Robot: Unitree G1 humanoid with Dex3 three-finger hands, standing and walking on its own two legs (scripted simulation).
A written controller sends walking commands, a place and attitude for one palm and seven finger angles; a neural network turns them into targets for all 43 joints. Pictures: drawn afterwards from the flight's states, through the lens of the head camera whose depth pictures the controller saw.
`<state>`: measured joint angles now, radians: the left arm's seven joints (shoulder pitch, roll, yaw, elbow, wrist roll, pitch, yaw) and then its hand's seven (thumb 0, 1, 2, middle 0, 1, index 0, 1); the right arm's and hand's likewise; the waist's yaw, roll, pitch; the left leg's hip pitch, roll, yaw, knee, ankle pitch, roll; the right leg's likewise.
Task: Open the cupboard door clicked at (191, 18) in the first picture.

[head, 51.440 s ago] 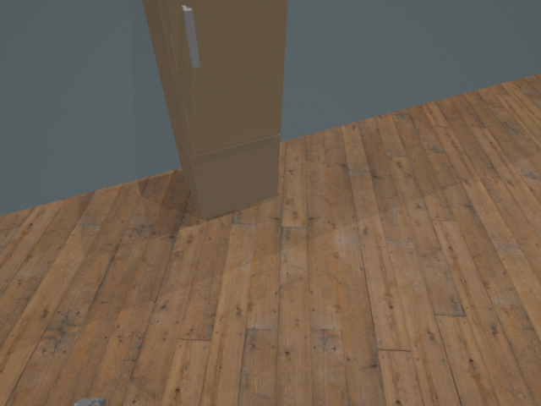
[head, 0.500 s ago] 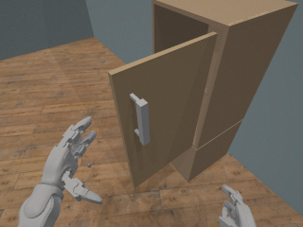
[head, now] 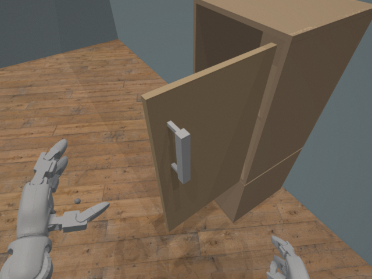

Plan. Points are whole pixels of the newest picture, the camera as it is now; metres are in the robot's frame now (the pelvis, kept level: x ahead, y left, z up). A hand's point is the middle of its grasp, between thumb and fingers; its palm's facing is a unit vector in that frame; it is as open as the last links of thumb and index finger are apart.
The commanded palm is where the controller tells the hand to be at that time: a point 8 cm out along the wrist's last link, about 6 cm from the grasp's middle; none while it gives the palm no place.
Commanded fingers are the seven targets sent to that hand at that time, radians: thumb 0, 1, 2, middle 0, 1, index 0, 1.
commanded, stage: draw the hand back to the body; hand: left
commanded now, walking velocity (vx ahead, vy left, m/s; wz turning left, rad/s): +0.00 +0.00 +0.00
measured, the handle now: (178, 153) +0.36 +0.07 +0.09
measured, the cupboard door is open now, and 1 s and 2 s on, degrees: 93 93 93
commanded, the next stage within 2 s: step back with the hand held close in 0.70 s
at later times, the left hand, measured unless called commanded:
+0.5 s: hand (54, 190) +0.21 +0.26 +0.14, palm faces +0.46 -0.80 -0.39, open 7.7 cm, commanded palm +0.16 +0.29 +0.16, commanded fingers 0.00 0.90 0.90 -0.20 -0.30 -0.20 -0.30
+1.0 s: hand (49, 193) +0.20 +0.25 +0.16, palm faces +0.40 -0.78 -0.48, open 7.4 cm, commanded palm +0.14 +0.29 +0.17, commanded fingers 0.00 0.90 0.90 -0.20 -0.30 -0.20 -0.30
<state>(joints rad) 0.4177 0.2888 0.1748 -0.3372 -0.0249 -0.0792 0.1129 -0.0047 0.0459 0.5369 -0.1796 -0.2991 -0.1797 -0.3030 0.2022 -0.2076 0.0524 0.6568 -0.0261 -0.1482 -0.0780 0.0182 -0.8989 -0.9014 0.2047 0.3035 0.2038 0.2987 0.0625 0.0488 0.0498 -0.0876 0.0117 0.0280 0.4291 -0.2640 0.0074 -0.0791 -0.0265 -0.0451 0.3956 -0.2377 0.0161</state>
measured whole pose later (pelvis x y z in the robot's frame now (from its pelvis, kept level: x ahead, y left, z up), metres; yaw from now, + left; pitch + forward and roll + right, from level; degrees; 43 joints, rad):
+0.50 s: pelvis +0.02 -0.01 +0.00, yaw +0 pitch -4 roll -1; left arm 0.43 0.32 0.32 -0.34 -0.04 -0.08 0.12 0.01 0.83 0.87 -0.21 -0.30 -0.21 -0.30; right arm 0.18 -0.23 0.01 0.66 -0.02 -0.11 -0.07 0.02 -0.90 -0.90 0.20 0.30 0.20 0.30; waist 0.08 0.06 0.04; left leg -0.05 0.03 0.03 0.39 -0.27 0.00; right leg -0.04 -0.01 -0.05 0.36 -0.24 0.01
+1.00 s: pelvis -0.01 -0.01 +0.00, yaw -1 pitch -1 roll -1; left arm 0.51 0.37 0.39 -0.42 -0.05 -0.15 0.11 0.01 0.90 0.90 -0.21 -0.30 -0.21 -0.30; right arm 0.17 -0.24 0.01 0.60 -0.01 -0.06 -0.07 0.02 -0.90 -0.90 0.20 0.30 0.20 0.30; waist 0.03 0.07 0.02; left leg -0.17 0.04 0.03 0.44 -0.25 0.00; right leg -0.15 0.00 -0.04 0.37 -0.20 0.01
